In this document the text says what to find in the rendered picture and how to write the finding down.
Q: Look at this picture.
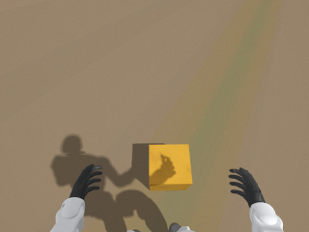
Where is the robot left forearm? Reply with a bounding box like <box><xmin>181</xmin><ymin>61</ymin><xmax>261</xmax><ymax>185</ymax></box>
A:
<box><xmin>50</xmin><ymin>197</ymin><xmax>85</xmax><ymax>232</ymax></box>

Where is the robot right forearm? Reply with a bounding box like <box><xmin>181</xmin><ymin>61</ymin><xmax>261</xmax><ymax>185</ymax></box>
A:
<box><xmin>249</xmin><ymin>202</ymin><xmax>284</xmax><ymax>232</ymax></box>

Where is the carton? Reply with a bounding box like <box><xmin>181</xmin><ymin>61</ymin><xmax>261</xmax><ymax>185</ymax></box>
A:
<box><xmin>149</xmin><ymin>144</ymin><xmax>193</xmax><ymax>191</ymax></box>

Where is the robot left hand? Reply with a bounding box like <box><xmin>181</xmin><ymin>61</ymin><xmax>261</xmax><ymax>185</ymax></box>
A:
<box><xmin>69</xmin><ymin>164</ymin><xmax>102</xmax><ymax>200</ymax></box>

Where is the robot right hand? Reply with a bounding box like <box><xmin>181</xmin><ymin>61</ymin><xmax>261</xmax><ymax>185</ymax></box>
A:
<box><xmin>228</xmin><ymin>167</ymin><xmax>266</xmax><ymax>208</ymax></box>

